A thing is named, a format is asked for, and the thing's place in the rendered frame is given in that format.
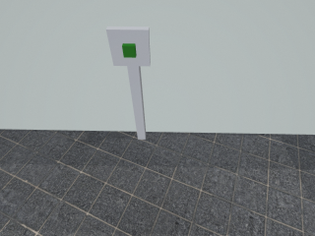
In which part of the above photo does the panel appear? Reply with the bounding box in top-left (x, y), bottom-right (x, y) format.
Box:
top-left (106, 27), bottom-right (151, 140)

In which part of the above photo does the button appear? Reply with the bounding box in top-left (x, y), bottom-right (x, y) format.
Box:
top-left (122, 43), bottom-right (137, 58)

